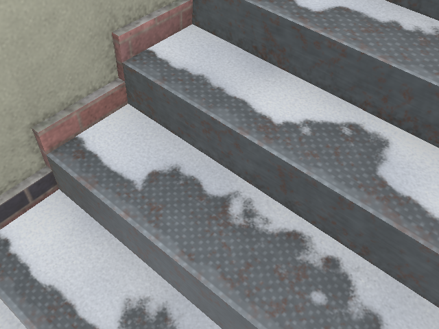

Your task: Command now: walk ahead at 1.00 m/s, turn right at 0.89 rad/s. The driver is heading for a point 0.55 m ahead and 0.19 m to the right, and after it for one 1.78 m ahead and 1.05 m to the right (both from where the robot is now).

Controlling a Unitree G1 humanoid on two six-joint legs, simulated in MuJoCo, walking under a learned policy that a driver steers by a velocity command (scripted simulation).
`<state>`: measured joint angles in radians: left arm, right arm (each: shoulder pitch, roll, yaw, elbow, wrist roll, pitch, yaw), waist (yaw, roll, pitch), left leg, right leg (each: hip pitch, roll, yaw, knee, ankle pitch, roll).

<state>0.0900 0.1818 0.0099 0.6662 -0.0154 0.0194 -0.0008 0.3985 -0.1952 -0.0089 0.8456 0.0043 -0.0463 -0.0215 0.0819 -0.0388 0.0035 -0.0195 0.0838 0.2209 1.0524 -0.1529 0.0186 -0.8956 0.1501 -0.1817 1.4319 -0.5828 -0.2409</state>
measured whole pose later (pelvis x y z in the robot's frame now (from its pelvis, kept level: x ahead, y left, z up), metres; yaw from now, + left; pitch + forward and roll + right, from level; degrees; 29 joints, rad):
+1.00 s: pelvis +0.81 -0.12 +0.38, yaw -50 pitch +4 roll +1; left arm 0.39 0.29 0.10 0.89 0.02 -0.14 -0.03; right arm 0.02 -0.10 0.04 0.50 -0.02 -0.08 -0.02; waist -0.04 -0.08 -0.04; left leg -0.79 -0.01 0.06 1.16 -0.49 0.06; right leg -0.31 0.13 0.24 1.14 -0.03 -0.14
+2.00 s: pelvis +1.26 -0.41 +0.75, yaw -52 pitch +1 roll +0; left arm 0.21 0.18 0.05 0.78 0.05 0.00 0.04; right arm 0.25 -0.13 -0.02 0.89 -0.02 -0.04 -0.07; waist 0.02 -0.04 0.00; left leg -0.63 -0.02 0.13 0.95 -0.35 0.11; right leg -0.65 0.09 0.14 1.55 -0.14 -0.04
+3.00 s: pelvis +1.22 -0.40 +0.68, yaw -52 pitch +4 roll +1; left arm 0.50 0.17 0.03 1.09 0.01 -0.10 0.05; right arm -0.01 -0.10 0.03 0.58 -0.03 0.03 -0.01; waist 0.02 0.01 -0.08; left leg -1.17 0.10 0.05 1.90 -0.50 0.09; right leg -0.08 -0.02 -0.03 0.17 -0.32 -0.11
